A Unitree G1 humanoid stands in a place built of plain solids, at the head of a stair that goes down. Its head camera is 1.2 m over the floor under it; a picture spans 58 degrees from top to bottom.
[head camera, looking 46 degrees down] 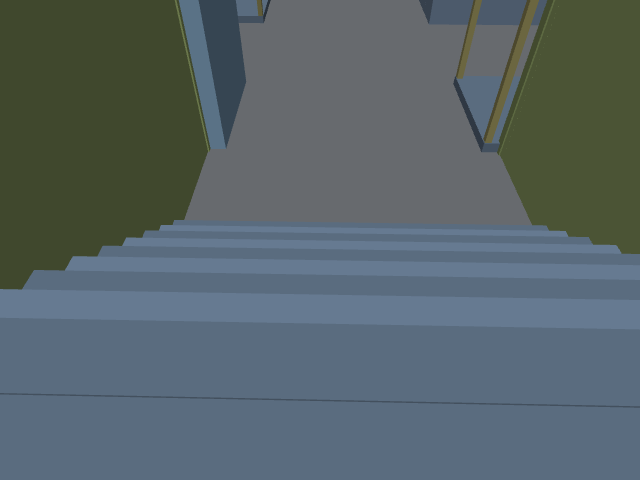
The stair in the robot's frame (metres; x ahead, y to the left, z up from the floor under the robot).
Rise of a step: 0.19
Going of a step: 0.26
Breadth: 3.37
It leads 1 degrees to the right of straight ahead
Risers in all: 9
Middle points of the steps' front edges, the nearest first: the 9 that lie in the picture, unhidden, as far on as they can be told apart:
0.78 -0.31 0.00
1.03 -0.32 -0.19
1.29 -0.32 -0.37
1.54 -0.33 -0.56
1.80 -0.33 -0.75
2.06 -0.34 -0.94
2.31 -0.34 -1.12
2.57 -0.35 -1.31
2.82 -0.35 -1.50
